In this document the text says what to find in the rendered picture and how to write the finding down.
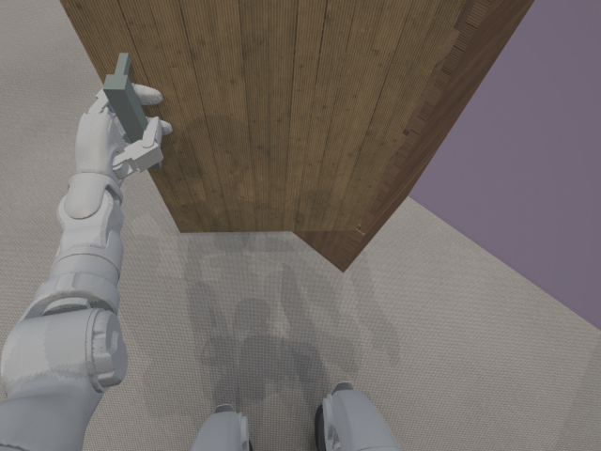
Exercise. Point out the cupboard door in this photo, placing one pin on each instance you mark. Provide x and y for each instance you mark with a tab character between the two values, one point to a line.
284	113

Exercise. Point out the left robot hand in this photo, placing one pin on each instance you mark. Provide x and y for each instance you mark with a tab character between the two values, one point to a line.
99	139

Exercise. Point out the handle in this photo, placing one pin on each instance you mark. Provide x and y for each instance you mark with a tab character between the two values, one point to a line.
120	93

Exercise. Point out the left robot upper arm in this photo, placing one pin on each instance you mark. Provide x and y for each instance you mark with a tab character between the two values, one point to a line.
57	369

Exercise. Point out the robot left thigh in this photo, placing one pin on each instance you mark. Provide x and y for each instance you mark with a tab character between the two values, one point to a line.
223	431

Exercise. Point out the robot thigh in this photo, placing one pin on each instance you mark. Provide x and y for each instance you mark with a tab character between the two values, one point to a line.
351	419
223	431

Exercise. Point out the robot right thigh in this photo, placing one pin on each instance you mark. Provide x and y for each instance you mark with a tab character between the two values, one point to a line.
351	419

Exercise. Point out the left robot forearm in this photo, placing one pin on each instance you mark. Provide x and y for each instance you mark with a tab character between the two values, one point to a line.
88	261

